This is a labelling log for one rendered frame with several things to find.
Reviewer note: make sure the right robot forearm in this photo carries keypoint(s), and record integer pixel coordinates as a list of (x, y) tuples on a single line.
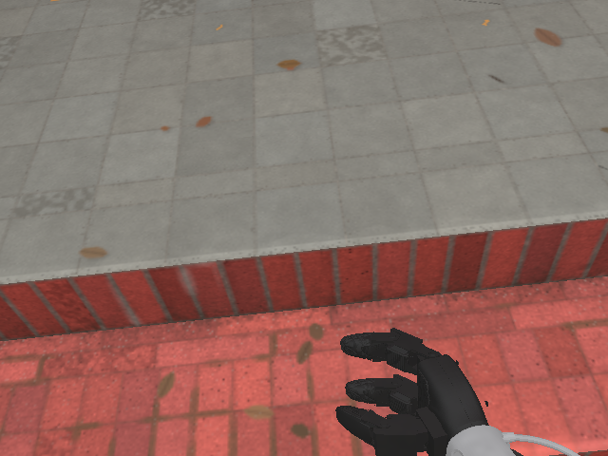
[(479, 441)]

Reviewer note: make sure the robot right hand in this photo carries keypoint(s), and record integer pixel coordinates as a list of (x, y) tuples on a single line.
[(430, 412)]

